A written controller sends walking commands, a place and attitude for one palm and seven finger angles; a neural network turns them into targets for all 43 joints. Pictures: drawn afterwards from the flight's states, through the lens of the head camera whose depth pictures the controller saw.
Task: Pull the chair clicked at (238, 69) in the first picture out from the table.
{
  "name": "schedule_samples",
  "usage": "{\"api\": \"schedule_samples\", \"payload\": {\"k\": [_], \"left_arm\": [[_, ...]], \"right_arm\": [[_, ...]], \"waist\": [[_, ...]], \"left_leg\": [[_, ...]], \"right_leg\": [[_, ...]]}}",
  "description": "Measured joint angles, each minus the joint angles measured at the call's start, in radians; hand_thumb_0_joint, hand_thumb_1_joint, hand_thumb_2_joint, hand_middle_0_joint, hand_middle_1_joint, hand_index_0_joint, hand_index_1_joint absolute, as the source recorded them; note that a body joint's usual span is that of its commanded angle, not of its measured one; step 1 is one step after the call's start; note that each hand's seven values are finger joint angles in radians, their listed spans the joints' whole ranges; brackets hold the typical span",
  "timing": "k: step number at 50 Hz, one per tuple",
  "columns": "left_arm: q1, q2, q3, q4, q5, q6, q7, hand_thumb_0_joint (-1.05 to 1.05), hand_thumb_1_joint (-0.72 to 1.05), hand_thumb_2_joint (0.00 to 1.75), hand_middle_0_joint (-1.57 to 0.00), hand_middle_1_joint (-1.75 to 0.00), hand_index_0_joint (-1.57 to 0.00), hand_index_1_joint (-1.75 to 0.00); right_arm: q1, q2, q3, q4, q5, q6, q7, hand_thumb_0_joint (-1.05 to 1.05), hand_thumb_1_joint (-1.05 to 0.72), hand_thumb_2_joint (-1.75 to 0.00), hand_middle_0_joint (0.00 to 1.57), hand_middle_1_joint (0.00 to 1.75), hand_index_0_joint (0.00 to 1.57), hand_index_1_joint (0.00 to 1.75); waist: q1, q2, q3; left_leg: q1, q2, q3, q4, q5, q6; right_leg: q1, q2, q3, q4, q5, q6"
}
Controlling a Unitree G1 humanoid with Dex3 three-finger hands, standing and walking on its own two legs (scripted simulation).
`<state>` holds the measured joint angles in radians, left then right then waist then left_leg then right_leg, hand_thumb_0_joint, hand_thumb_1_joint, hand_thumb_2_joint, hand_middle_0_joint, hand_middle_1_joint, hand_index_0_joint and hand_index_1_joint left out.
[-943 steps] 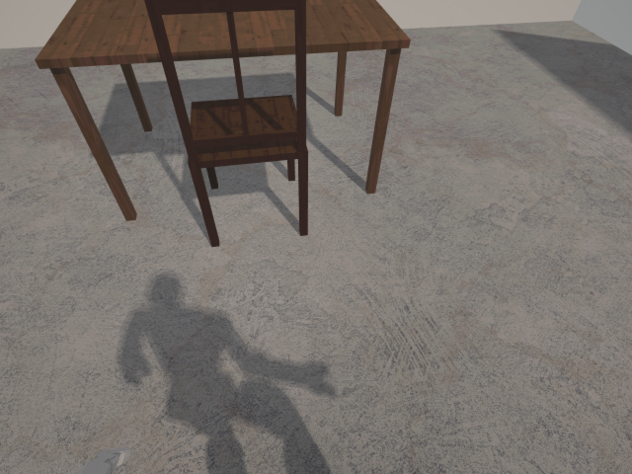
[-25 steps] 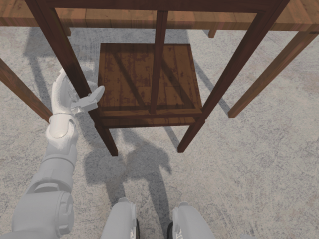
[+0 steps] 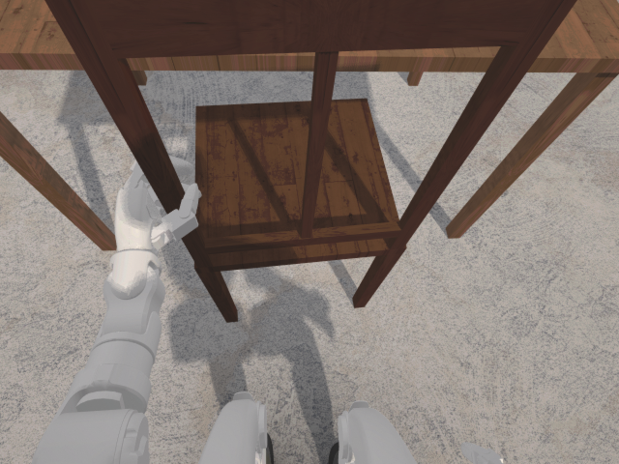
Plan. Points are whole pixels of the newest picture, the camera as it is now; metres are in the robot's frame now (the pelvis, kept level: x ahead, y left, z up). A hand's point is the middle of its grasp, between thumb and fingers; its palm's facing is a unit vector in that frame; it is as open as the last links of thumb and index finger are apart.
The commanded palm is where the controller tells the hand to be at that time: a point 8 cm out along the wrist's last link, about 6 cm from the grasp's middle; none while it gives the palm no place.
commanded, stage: hook a spindle and tug to test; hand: left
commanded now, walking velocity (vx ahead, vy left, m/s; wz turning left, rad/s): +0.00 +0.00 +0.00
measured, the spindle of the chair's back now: (312, 171) +0.47 +0.00 +0.05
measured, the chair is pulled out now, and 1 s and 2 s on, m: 0.01 0.06 0.14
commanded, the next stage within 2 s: step backward, pulling the chair out in 0.22 s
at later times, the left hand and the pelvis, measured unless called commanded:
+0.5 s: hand (191, 220) +0.41 +0.15 +0.03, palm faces +0.14 -0.98 -0.12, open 5.8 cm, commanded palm +0.39 +0.20 +0.02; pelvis +0.01 -0.01 +0.06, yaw +1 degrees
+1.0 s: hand (203, 261) +0.35 +0.12 +0.03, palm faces +0.04 -0.99 -0.13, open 5.6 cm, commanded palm +0.34 +0.18 +0.03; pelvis -0.03 +0.00 +0.10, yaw -1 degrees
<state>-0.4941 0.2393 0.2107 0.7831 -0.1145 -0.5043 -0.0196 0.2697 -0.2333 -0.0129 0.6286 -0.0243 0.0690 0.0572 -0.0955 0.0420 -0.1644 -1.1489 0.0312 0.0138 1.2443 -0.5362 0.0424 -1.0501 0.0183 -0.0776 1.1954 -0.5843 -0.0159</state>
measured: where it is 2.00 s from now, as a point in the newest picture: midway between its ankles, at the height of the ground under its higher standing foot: outside the picture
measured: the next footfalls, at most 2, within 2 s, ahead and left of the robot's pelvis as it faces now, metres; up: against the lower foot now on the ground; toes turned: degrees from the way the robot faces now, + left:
left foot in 1.90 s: -0.11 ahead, +0.16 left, +0.00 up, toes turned +1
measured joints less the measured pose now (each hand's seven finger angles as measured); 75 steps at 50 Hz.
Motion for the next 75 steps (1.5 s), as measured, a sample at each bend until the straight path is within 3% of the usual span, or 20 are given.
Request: {"api": "schedule_samples", "payload": {"k": [17,18,20,22,24,26,35,40,46,55,63,66,68,75], "left_arm": [[0.037,0.005,0.012,-0.018,-0.013,-0.008,-0.037,0.00,0.66,0.73,-0.44,-1.45,-0.41,-1.45],[0.033,0.010,0.012,-0.031,0.009,0.016,-0.023,-0.01,0.65,0.73,-0.45,-1.45,-0.41,-1.45],[0.029,0.019,-0.011,-0.070,0.037,0.131,0.027,-0.01,0.64,0.74,-0.44,-1.40,-0.42,-1.45],[0.039,0.015,-0.033,-0.062,0.043,0.233,0.071,0.01,0.63,0.74,-0.40,-1.33,-0.42,-1.45],[0.053,-0.005,-0.045,-0.012,0.026,0.288,0.104,0.03,0.64,0.74,-0.35,-1.25,-0.43,-1.45],[0.049,-0.023,-0.057,0.060,0.014,0.305,0.116,0.04,0.65,0.73,-0.32,-1.19,-0.44,-1.45],[-0.063,-0.031,-0.128,0.295,0.048,0.310,0.115,0.07,0.63,0.71,-0.31,-1.15,-0.49,-1.45],[-0.067,-0.028,-0.130,0.287,0.040,0.303,0.108,0.07,0.64,0.70,-0.29,-1.16,-0.49,-1.45],[-0.028,-0.029,-0.120,0.237,0.033,0.301,0.105,0.05,0.64,0.69,-0.27,-1.16,-0.50,-1.44],[-0.002,-0.068,-0.112,0.259,0.012,0.289,0.109,0.05,0.64,0.69,-0.26,-1.13,-0.50,-1.45],[-0.019,-0.103,-0.144,0.315,0.015,0.280,0.129,0.05,0.64,0.69,-0.25,-1.11,-0.50,-1.45],[-0.020,-0.111,-0.174,0.315,0.022,0.283,0.132,0.04,0.64,0.68,-0.24,-1.11,-0.50,-1.45],[-0.023,-0.105,-0.196,0.311,0.026,0.284,0.131,0.03,0.64,0.68,-0.24,-1.12,-0.50,-1.45],[-0.032,-0.074,-0.230,0.288,0.038,0.299,0.123,0.02,0.63,0.68,-0.23,-1.14,-0.50,-1.45]], "right_arm": [[-0.016,-0.008,0.004,-0.002,0.008,-0.018,-0.017,0.00,-0.91,-0.90,0.21,0.30,0.20,0.30],[-0.022,-0.005,0.003,-0.009,0.020,0.000,-0.026,0.00,-0.91,-0.90,0.21,0.30,0.20,0.30],[-0.030,0.005,0.004,-0.033,0.047,0.038,-0.057,0.00,-0.91,-0.90,0.20,0.30,0.20,0.30],[-0.015,0.012,0.012,-0.058,0.062,0.059,-0.083,0.00,-0.91,-0.90,0.20,0.30,0.20,0.30],[0.005,0.010,0.025,-0.066,0.071,0.074,-0.101,0.00,-0.91,-0.90,0.20,0.30,0.20,0.30],[0.020,0.004,0.036,-0.058,0.074,0.083,-0.114,0.00,-0.91,-0.90,0.21,0.30,0.20,0.30],[0.003,-0.040,0.014,0.029,0.074,0.064,-0.153,0.00,-0.90,-0.90,0.21,0.30,0.20,0.30],[-0.020,-0.048,-0.007,0.046,0.070,0.038,-0.157,0.00,-0.90,-0.90,0.21,0.30,0.20,0.30],[-0.029,-0.012,-0.001,0.046,0.058,0.022,-0.147,0.00,-0.91,-0.90,0.21,0.30,0.20,0.30],[-0.031,0.024,0.025,0.093,0.069,-0.025,-0.145,0.00,-0.90,-0.90,0.21,0.30,0.20,0.30],[-0.055,-0.052,0.002,0.153,0.088,-0.084,-0.164,0.00,-0.90,-0.90,0.21,0.30,0.21,0.30],[-0.061,-0.088,-0.010,0.166,0.089,-0.100,-0.177,0.00,-0.90,-0.90,0.21,0.30,0.20,0.30],[-0.067,-0.094,-0.015,0.167,0.092,-0.105,-0.183,0.00,-0.91,-0.90,0.21,0.30,0.20,0.30],[-0.071,-0.044,0.000,0.125,0.065,-0.123,-0.184,0.00,-0.91,-0.90,0.20,0.30,0.20,0.30]], "waist": [[0.003,-0.010,-0.002],[0.001,-0.014,0.025],[-0.005,-0.014,0.096],[-0.014,-0.009,0.118],[-0.016,0.000,0.107],[-0.013,0.001,0.096],[0.000,-0.025,0.144],[-0.002,-0.028,0.189],[-0.005,-0.031,0.238],[0.017,0.014,0.270],[0.015,0.020,0.279],[0.008,0.019,0.279],[0.014,0.001,0.284],[0.034,-0.047,0.289]], "left_leg": [[0.006,0.004,-0.003,0.002,0.002,-0.016],[0.031,0.002,-0.002,-0.005,0.003,-0.017],[0.129,-0.005,-0.004,-0.068,0.031,-0.028],[0.225,-0.016,0.002,-0.165,0.062,-0.017],[0.308,-0.019,0.006,-0.269,0.108,-0.024],[0.378,-0.021,0.009,-0.359,0.136,-0.016],[0.558,-0.022,0.013,-0.571,0.239,-0.003],[0.587,-0.024,0.036,-0.600,0.260,0.008],[0.623,-0.024,0.060,-0.633,0.295,0.008],[0.639,0.006,0.034,-0.636,0.330,-0.022],[0.649,-0.029,-0.027,-0.603,0.235,-0.057],[0.671,-0.034,-0.027,-0.652,0.371,-0.037],[0.681,-0.041,-0.015,-0.662,0.378,-0.013],[0.679,-0.044,0.013,-0.678,0.387,0.000]], "right_leg": [[-0.003,0.004,-0.002,0.020,-0.007,-0.017],[0.021,0.002,-0.001,0.015,-0.008,-0.017],[0.119,-0.003,-0.002,-0.045,0.013,-0.017],[0.216,-0.009,0.006,-0.148,0.111,-0.012],[0.297,-0.007,0.013,-0.246,0.110,-0.007],[0.367,-0.005,0.018,-0.340,0.125,-0.003],[0.547,0.000,0.023,-0.565,0.264,0.018],[0.579,-0.002,0.046,-0.610,0.277,0.020],[0.589,-0.004,0.069,-0.606,0.301,0.020],[0.614,0.027,0.043,-0.620,0.338,-0.011],[0.638,0.013,0.018,-0.643,0.369,-0.015],[0.641,0.003,0.012,-0.642,0.374,-0.003],[0.641,-0.005,0.022,-0.638,0.377,0.005],[0.595,-0.005,0.056,-0.561,0.244,0.006]]}}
